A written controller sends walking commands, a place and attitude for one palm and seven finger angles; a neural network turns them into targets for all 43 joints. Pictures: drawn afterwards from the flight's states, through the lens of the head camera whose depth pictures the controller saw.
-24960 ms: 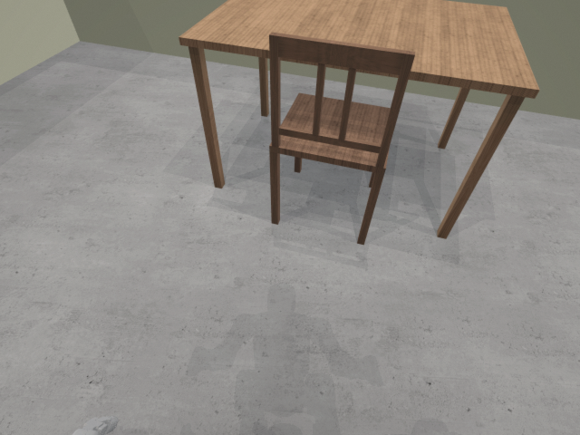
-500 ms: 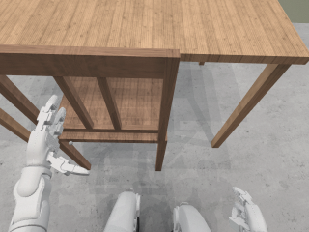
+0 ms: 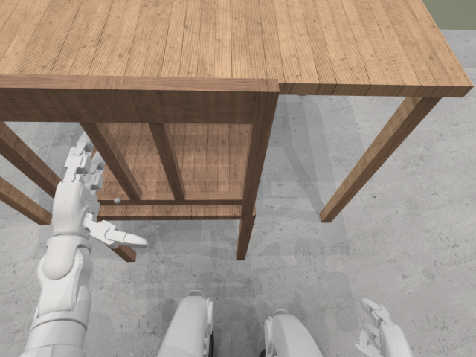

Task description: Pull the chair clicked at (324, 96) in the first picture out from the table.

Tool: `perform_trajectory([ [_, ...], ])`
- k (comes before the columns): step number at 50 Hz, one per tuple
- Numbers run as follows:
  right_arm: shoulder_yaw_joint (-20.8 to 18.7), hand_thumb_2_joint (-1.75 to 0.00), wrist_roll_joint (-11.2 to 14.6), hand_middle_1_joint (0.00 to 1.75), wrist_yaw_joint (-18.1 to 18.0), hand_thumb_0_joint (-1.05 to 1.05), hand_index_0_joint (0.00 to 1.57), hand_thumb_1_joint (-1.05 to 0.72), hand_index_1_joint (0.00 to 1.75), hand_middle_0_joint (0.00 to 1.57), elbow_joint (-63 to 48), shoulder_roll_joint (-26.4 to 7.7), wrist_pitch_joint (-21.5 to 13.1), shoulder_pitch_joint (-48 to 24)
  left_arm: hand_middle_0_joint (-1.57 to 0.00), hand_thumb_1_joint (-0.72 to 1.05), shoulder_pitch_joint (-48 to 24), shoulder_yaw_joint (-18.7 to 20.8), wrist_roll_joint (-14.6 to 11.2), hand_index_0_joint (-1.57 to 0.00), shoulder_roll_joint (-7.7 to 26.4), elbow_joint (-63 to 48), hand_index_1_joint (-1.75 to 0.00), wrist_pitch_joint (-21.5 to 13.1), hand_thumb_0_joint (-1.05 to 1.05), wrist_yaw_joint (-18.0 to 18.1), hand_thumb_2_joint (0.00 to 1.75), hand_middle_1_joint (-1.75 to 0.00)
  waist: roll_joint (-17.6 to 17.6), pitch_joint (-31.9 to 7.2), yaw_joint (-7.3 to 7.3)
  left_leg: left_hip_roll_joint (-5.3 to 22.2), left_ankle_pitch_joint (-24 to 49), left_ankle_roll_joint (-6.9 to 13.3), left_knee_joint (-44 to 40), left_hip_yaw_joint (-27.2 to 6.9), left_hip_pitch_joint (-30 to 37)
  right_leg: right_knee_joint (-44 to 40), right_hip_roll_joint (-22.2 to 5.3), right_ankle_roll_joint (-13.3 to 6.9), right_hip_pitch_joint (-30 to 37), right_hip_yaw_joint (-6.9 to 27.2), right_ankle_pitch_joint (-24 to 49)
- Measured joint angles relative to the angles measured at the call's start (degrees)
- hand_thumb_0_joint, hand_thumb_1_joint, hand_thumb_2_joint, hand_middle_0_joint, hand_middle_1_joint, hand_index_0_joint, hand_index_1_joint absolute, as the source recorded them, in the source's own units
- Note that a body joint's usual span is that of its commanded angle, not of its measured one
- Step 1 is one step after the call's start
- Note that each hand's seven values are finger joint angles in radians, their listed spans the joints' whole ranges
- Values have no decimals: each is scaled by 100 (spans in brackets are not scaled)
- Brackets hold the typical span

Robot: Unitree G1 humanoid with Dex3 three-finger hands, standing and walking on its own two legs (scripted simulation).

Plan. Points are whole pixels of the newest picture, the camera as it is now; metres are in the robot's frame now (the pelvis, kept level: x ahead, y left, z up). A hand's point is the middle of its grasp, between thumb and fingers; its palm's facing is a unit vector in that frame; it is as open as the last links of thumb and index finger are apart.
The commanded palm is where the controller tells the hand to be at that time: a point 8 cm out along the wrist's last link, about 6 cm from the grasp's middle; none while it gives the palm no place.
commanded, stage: push the fingers through the gap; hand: left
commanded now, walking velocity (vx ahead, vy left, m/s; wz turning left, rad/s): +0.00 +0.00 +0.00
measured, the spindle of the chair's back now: (117, 164) +0.43 +0.24 +0.01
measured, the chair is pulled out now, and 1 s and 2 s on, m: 0.00 0.00 0.00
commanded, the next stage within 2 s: hook a spindle and tug to test in 0.86 s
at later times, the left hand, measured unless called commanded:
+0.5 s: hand (128, 172) +0.40 +0.21 +0.03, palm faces +0.10 -0.99 -0.05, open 16.9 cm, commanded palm +0.37 +0.26 +0.03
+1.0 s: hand (125, 176) +0.39 +0.21 +0.03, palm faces +0.11 -0.99 -0.04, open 16.9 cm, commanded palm +0.37 +0.26 +0.03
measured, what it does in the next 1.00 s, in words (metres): stands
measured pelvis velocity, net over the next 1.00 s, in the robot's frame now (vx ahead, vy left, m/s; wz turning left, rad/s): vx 0.00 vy -0.01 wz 0.00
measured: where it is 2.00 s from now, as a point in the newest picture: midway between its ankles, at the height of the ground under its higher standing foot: outside the picture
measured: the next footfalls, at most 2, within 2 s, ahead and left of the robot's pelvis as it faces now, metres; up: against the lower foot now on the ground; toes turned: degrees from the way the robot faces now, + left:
none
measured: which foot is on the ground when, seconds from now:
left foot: down 0.00-1.00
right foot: down 0.00-1.00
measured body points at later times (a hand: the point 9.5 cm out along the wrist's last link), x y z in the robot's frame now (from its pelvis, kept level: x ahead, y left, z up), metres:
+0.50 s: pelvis +0.00 -0.01 +0.00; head +0.12 +0.00 +0.43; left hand +0.39 +0.26 +0.03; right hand +0.12 -0.27 -0.12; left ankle +0.07 +0.10 -0.61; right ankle +0.00 -0.12 -0.61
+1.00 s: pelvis +0.00 -0.01 +0.00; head +0.12 +0.00 +0.43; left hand +0.38 +0.27 +0.04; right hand +0.12 -0.27 -0.12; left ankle +0.07 +0.10 -0.61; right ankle +0.00 -0.12 -0.61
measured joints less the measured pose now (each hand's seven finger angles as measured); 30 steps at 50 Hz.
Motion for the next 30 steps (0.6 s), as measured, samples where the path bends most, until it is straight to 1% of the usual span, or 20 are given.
perform_trajectory([
  [2, 10, -89, -18, 30, 23, 1, 20, -90, 30, 21, 46, 7, 11, -22, -7, -50, -198, 4, 69, -6, 27, 127, -8, -157, -2, 72, 30, -8, -16, -23, -1, -8, 9, 0, 16, -2, -36, 28, -8, 0, -38, -4, -2],
  [4, 26, -89, -15, 30, 45, 1, 20, -90, 30, 21, 62, 8, 48, -41, -7, -50, -416, 3, 124, -6, 84, 353, -8, -166, -2, 80, 30, -8, -16, -47, -13, -16, 16, 0, 41, -9, -86, 63, -15, -2, -86, -13, -7],
  [8, 51, -89, 29, 30, 49, 1, 20, -90, 30, 21, 10, 10, 146, -48, -6, -50, -750, -22, 178, -6, 185, 840, -8, 128, -2, -8, 30, -8, 8, -31, -52, -20, 40, -3, 40, -11, -136, 78, -18, -8, -144, -16, 8],
  [10, 45, -89, 36, 30, 39, 1, 20, -90, 30, 21, -17, 16, 169, -26, -6, -50, -810, -16, 177, -6, 168, 925, -8, 245, -2, -17, 30, -8, 19, -8, -68, -13, 58, -6, 8, -3, -132, 51, -13, -10, -148, -6, 29],
  [11, 42, -89, 33, 30, 32, 1, 20, -90, 30, 21, -20, 20, 176, -11, -6, -50, -821, 16, 165, -6, 141, 932, -8, 251, -2, 4, 30, -8, 19, 3, -71, -8, 66, -8, -13, 4, -121, 34, -9, -11, -143, 2, 40],
  [13, 35, -89, 12, 30, 28, 1, 20, -90, 30, 21, -5, 27, 183, 25, -7, -50, -831, 86, 176, -6, 102, 895, -8, 179, -2, 69, 30, -8, 15, 12, -73, 4, 76, -15, -50, 15, -93, 2, 1, -16, -127, 15, 57],
  [15, 29, -89, -13, 30, 41, 1, 20, -90, 30, 21, 37, 30, 184, 63, -7, -50, -878, 139, 213, -6, 106, 899, -8, 17, -2, 151, 30, -8, 7, 0, -71, 11, 79, -26, -72, 21, -74, -11, 7, -24, -117, 22, 61],
  [17, 33, -89, -27, 30, 60, 1, 20, -90, 30, 21, 102, 25, 196, 91, -7, -50, -1007, 171, 252, -6, 155, 1036, -8, -142, -2, 196, 30, -8, -4, -29, -71, 12, 73, -35, -68, 18, -81, 5, 8, -34, -129, 20, 49],
  [19, 45, -89, -23, 30, 72, 0, 20, -90, 30, 21, 157, 13, 218, 110, -7, -50, -1202, 193, 285, -6, 241, 1288, -8, -213, -2, 171, 30, -8, -15, -58, -83, 10, 62, -44, -38, 7, -118, 45, 8, -47, -167, 8, 27],
  [23, 46, -89, 12, 30, 71, 0, 20, -90, 30, 21, 174, -23, 279, 140, -6, -50, -1554, 222, 290, -6, 406, 1802, -8, -73, -2, -3, 30, -8, -13, -54, -136, 12, 41, -64, 28, -20, -210, 119, 15, -71, -254, -19, -8],
  [24, 34, -89, 20, 30, 65, 0, 20, -90, 30, 21, 166, -33, 289, 157, -6, -50, -1583, 269, 248, -6, 403, 1841, -8, -93, -2, -48, 30, -8, -10, -40, -139, 15, 38, -67, 36, -24, -224, 126, 18, -76, -268, -23, -10],
  [27, -8, -89, 28, 30, 63, 0, 20, -90, 30, 21, 157, -55, 329, 203, -7, -50, -1583, 366, 214, -6, 386, 1799, -8, -41, -2, -92, 30, -8, -5, -1, -130, 26, 40, -76, 22, -22, -222, 113, 28, -83, -272, -18, -3],
  [30, -29, -89, 28, 30, 74, 0, 20, -90, 30, 21, 173, -64, 355, 231, -7, -50, -1526, 395, 227, -6, 402, 1787, -8, -68, -2, -103, 30, -8, -8, -6, -136, 39, 40, -78, -14, -1, -195, 84, 39, -84, -261, 5, 7],
])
